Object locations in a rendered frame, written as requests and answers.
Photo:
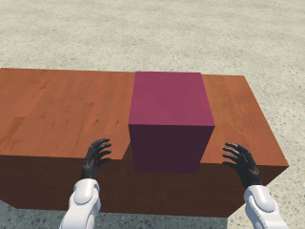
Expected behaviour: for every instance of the robot right forearm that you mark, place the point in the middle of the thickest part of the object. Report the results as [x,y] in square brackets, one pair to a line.
[261,209]

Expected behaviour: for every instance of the robot right hand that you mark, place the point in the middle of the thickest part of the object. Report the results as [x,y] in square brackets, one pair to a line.
[245,165]

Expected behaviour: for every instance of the robot left hand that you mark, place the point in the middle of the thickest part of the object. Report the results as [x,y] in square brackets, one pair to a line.
[91,162]

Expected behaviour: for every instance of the carton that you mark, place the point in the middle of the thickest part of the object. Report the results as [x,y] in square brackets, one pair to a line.
[170,122]

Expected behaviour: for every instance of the robot left forearm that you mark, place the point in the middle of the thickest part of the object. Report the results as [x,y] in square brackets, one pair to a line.
[84,205]

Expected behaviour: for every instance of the pedestal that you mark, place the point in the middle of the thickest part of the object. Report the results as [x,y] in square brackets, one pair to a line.
[50,118]

